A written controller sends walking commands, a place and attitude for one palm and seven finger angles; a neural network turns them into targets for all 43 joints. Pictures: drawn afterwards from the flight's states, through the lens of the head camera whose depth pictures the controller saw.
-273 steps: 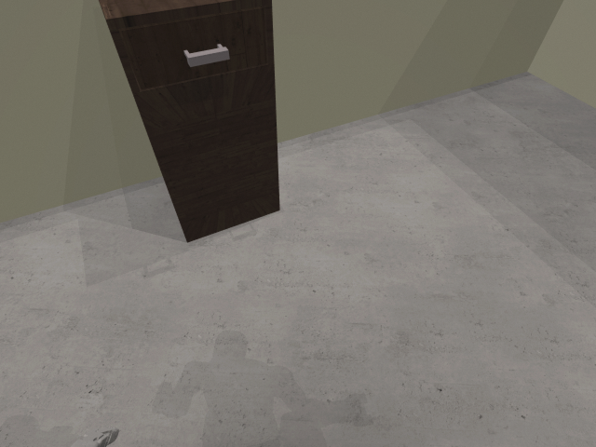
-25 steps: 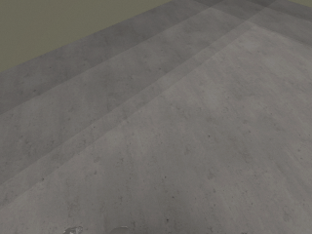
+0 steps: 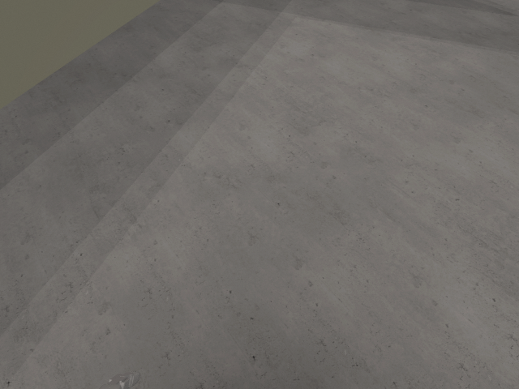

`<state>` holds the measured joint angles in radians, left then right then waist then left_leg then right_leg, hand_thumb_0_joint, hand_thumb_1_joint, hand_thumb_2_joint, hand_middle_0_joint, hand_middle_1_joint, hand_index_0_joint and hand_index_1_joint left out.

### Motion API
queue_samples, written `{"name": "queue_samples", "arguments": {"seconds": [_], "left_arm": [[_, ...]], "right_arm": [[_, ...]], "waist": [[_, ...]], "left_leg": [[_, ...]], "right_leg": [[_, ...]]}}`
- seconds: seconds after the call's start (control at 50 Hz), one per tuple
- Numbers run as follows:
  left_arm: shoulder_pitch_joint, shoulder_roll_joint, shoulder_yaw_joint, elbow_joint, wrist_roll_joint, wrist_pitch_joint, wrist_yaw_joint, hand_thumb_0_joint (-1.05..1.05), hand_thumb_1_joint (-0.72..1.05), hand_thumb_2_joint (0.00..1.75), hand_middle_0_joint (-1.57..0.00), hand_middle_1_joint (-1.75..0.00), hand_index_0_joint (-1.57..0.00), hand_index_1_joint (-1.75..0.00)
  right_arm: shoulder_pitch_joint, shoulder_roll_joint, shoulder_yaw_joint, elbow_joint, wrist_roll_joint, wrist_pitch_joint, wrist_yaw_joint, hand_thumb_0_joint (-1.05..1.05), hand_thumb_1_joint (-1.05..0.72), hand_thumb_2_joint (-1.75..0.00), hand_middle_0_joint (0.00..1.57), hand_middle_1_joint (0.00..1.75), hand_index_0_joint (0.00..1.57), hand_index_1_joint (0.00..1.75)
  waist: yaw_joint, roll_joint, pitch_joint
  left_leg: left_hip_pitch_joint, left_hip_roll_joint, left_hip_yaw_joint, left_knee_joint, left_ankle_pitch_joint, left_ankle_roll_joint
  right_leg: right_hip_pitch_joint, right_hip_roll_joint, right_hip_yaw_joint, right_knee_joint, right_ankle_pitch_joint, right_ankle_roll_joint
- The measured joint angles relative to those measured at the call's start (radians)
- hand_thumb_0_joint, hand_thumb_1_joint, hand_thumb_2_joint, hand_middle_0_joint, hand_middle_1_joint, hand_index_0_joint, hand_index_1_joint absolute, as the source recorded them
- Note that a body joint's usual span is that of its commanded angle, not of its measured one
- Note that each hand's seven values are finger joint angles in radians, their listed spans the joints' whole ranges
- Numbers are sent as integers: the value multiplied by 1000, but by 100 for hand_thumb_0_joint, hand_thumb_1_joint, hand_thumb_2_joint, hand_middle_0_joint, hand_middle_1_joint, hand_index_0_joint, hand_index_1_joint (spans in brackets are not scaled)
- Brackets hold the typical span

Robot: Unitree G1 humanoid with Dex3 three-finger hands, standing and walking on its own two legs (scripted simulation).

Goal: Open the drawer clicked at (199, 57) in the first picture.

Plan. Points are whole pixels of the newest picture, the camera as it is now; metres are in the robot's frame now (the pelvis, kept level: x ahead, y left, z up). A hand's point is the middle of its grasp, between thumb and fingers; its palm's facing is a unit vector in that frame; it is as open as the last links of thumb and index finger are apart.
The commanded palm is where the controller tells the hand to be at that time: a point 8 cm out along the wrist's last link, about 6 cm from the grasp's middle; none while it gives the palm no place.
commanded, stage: walk to a spot facing it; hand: left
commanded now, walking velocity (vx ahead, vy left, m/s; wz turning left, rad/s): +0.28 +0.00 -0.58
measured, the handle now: out of the picture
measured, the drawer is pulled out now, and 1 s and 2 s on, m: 0.00 0.00 0.00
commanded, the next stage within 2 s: turn to face it in 0.54 s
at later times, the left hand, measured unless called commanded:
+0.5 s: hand (145, 380) +0.16 +0.22 -0.18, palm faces -0.15 -0.97 -0.16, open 7.4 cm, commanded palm none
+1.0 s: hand (226, 258) +0.38 +0.09 -0.14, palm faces -0.33 -0.93 -0.16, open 7.4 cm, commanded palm none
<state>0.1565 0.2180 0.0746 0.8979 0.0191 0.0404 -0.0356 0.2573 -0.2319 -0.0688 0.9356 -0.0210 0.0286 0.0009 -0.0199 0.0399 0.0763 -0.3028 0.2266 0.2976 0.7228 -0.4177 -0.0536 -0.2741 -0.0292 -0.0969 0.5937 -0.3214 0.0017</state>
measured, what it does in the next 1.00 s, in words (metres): walks ahead, turning right: left foot, then right foot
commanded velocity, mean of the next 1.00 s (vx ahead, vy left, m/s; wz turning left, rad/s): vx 0.10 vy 0.00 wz -0.09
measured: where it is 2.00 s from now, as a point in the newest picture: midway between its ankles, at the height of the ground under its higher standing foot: outside the picture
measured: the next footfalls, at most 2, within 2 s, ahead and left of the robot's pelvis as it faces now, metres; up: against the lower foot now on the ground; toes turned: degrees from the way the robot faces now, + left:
left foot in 0.42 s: +0.23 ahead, +0.12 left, +0.00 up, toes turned -4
right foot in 0.84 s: +0.22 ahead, -0.15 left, +0.00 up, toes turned -28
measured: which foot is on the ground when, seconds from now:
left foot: up 0.00-0.40, down 0.42-0.86, up 0.88-1.00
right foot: down 0.00-0.42, up 0.44-0.82, down 0.84-1.00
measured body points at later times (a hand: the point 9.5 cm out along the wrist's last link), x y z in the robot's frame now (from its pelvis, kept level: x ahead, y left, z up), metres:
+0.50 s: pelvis +0.12 +0.03 +0.00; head +0.15 +0.05 +0.45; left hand +0.17 +0.27 -0.16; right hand +0.18 -0.24 -0.11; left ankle +0.19 +0.12 -0.72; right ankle +0.00 -0.09 -0.66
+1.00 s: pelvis +0.20 -0.01 +0.01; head +0.22 -0.02 +0.46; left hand +0.40 +0.14 -0.12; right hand +0.09 -0.20 -0.15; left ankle +0.19 +0.12 -0.67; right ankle +0.18 -0.13 -0.72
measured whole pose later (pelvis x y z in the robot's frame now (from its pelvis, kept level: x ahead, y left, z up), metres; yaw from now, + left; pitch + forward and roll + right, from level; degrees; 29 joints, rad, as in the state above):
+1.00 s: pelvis +0.20 -0.01 +0.01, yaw -15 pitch -1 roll +0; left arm 0.06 0.12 0.01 0.97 0.02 -0.02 0.02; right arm 0.35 -0.15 -0.05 1.10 -0.01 0.06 0.00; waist -0.07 0.02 0.06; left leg -0.37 0.08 0.10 0.98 -0.54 -0.05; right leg -0.27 -0.11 -0.18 0.55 -0.27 0.01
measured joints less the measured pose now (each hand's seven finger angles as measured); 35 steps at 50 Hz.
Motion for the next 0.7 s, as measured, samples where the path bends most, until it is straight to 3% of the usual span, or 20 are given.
{"name": "queue_samples", "arguments": {"seconds": [0.04,0.08,0.14,0.28,0.4,0.42,0.48,0.54,0.62,0.7], "left_arm": [[1,-16,-10,2,-6,-16,9,0,91,90,-20,-30,-20,-30],[24,-26,-14,4,-8,-27,18,0,91,90,-20,-30,-20,-30],[65,-30,-21,24,-7,-42,21,0,91,90,-20,-30,-20,-30],[142,-31,-29,82,-2,-64,17,0,90,90,-20,-30,-20,-30],[187,-17,-16,116,-2,-52,19,0,90,90,-20,-30,-20,-30],[194,-13,-12,119,-6,-47,18,0,90,90,-20,-30,-20,-30],[184,3,1,136,-8,-21,15,1,91,90,-20,-30,-20,-30],[150,16,14,133,1,-8,1,1,91,90,-20,-30,-20,-30],[85,26,25,86,0,-1,-2,1,91,90,-19,-30,-20,-30],[21,21,26,49,1,5,6,1,91,90,-19,-30,-20,-30]], "right_arm": [[7,-19,-2,19,1,29,-2,1,-91,-90,20,30,20,30],[4,-28,-4,35,-3,44,3,1,-91,-90,20,30,20,30],[-7,-30,-5,30,-9,30,12,1,-91,-90,19,30,20,30],[-57,-18,0,-4,-5,-3,19,1,-91,-90,19,30,20,30],[-97,5,18,-33,3,-37,16,1,-91,-90,19,30,20,30],[-100,8,23,-39,1,-51,12,1,-91,-90,19,30,20,30],[-109,29,42,-48,-7,-72,2,1,-91,-90,20,30,20,30],[-81,53,51,-41,-7,-77,-9,0,-91,-90,20,30,20,30],[-30,73,51,-2,-1,-71,-22,0,-91,-90,20,30,21,30],[13,64,35,41,-2,-59,-24,0,-92,-89,20,30,21,30]], "waist": [[-1,18,-5],[9,15,-18],[9,1,-32],[26,-23,-44],[62,-55,-41],[63,-62,-41],[67,-82,-32],[52,-81,-29],[42,-75,-17],[19,-63,-7]], "left_leg": [[-80,-33,-113,187,-101,-9],[-142,-67,-178,315,-68,-11],[-198,-83,-207,341,35,-26],[-229,-101,-227,186,120,-35],[-108,-145,-210,-94,147,-13],[-81,-149,-201,-140,200,10],[-65,-130,-143,-73,157,74],[4,-115,-101,-133,139,81],[83,-109,-51,-232,159,79],[129,-103,-8,-265,146,75]], "right_leg": [[-1,12,2,28,-19,-21],[27,21,22,-9,-21,-29],[78,30,52,-94,14,-29],[157,49,109,-185,25,-25],[181,49,167,-124,-58,9],[164,51,181,-68,-91,8],[16,50,159,313,-207,-5],[-117,23,88,547,-144,2],[-227,-17,43,576,-50,31],[-255,-43,27,452,-10,46]]}}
